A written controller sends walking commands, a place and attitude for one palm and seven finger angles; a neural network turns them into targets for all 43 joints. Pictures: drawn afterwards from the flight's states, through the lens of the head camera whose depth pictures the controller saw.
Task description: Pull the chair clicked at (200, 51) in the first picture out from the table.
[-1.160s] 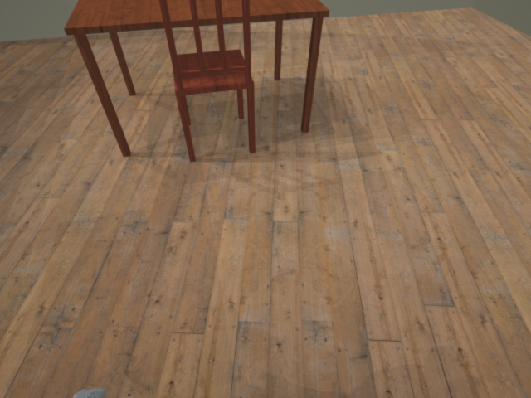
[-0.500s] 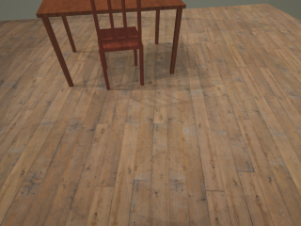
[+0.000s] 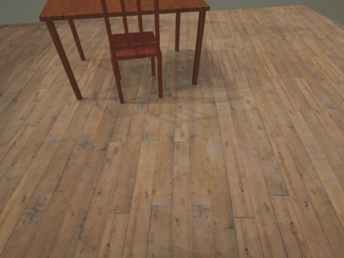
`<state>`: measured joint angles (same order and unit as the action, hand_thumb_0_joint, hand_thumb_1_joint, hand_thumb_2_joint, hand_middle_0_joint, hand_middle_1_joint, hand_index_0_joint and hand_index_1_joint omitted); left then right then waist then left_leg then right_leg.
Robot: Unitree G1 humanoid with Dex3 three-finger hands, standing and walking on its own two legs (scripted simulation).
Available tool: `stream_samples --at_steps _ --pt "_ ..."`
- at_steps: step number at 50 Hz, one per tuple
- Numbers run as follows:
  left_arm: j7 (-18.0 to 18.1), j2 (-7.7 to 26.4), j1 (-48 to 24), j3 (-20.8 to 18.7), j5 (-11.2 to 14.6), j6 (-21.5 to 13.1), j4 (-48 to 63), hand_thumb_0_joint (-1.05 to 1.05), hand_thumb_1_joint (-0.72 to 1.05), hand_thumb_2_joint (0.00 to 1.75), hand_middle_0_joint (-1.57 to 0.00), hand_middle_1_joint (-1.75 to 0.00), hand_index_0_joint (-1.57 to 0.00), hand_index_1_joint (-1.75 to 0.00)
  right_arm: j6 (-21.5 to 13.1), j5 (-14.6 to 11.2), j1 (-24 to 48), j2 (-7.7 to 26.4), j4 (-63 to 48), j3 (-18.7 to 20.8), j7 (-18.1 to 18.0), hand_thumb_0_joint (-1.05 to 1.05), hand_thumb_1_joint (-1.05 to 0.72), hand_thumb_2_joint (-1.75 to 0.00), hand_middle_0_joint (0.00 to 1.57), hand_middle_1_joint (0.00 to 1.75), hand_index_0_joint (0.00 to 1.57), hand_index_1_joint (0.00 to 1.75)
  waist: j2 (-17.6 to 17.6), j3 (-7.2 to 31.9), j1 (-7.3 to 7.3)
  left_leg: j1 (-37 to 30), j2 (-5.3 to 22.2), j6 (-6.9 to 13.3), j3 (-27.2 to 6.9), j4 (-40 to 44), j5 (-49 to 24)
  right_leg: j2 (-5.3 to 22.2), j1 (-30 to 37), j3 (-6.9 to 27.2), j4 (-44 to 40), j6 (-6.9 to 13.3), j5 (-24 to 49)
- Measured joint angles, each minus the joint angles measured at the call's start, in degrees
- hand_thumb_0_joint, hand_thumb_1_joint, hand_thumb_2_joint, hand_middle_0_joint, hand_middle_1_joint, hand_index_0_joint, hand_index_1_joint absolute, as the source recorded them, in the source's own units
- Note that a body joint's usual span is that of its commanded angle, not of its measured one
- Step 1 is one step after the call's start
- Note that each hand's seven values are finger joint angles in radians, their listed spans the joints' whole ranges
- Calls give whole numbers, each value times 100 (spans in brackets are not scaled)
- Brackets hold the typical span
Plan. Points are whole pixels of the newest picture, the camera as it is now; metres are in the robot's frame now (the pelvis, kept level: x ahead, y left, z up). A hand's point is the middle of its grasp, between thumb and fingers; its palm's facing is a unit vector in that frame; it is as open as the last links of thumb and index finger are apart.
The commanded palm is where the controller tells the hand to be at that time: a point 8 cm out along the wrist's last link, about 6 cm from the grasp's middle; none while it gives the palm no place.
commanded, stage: look at it before walking up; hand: left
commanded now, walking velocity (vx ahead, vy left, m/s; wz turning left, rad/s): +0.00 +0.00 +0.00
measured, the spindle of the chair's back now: (125, 22) +1.52 +0.40 -0.09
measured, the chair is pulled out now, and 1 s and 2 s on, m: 0.00 0.00 0.00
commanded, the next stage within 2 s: walk to a spot facing it in 0.28 s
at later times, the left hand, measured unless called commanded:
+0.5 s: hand out of the picture +0.07 +0.24 -0.16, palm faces -0.03 -0.95 -0.32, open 7.4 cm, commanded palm none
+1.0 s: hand (110, 231) +0.23 +0.20 -0.18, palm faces -0.09 -0.98 -0.16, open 7.3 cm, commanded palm none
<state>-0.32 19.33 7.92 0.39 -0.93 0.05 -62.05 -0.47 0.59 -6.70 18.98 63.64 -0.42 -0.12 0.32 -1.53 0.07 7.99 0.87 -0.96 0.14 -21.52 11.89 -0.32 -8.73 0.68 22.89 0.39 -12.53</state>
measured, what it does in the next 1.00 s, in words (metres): walks ahead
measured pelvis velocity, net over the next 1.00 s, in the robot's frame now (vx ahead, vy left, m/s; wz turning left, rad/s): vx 0.15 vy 0.02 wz -0.06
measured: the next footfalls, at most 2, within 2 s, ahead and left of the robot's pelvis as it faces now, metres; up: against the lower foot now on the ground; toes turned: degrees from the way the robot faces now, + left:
right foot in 1.08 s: +0.34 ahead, -0.12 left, +0.00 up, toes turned -12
left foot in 1.50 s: +0.50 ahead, +0.12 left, +0.00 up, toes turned +10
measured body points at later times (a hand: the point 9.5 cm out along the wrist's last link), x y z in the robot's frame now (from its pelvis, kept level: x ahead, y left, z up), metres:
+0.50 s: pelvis +0.01 +0.00 +0.00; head +0.00 +0.00 +0.45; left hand +0.07 +0.29 -0.14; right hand +0.08 -0.28 -0.14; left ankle +0.00 +0.13 -0.74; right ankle +0.00 -0.11 -0.74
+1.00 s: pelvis +0.15 +0.02 -0.01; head +0.19 +0.03 +0.44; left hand +0.23 +0.25 -0.17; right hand -0.02 -0.15 -0.14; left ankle +0.00 +0.13 -0.74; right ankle +0.27 -0.12 -0.71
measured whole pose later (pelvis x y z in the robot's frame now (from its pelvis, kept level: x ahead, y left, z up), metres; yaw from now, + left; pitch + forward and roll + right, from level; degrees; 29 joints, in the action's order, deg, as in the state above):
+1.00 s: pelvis +0.15 +0.02 -0.01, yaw -3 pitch +0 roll -1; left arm -1.8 11.3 9.7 -3.1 -1.4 0.5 -59.2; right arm -4.0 1.4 -31.6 4.7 69.8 0.3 -1.9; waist 0.5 -4.9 2.9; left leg -7.6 1.8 0.0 5.9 -15.3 22.3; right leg 4.8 -31.5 -6.8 43.1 1.0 -12.7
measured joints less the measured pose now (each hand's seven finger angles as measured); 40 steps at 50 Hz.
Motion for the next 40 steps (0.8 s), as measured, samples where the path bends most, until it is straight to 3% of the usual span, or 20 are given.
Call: stream_samples --at_steps 21,33,35,40 --pt "22 22 45 -4 4 -5 -51 1 91 90 -20 -30 -21 -30 10 -3 13 5 34 -5 -13 0 -90 -90 20 30 20 30 5 -6 -13 -87 3 8 22 73 -7 -2 94 21 -105 -16 32" --pt "-42 -610 1107 -107 -44 -8 -46 0 91 90 -20 -30 -20 -30 35 60 -919 -558 56 28 36 0 -91 -90 19 30 20 30 -31 322 -52 272 183 141 179 -1201 940 -84 57 -21 558 -47 -685" --pt "-42 -682 1342 -143 -40 8 -126 0 91 90 -20 -30 -20 -30 -46 53 -1061 -721 85 39 31 0 -91 -90 19 30 20 30 163 313 -77 110 67 157 338 -1156 1070 35 15 111 843 -22 -906" --pt "-59 -851 1399 -179 -69 121 -318 1 91 90 -20 -30 -20 -30 -357 78 -1598 -1072 66 62 -104 0 -91 -90 20 30 20 30 205 154 120 -406 41 270 508 -660 1122 135 -1135 -271 3460 73 -1396"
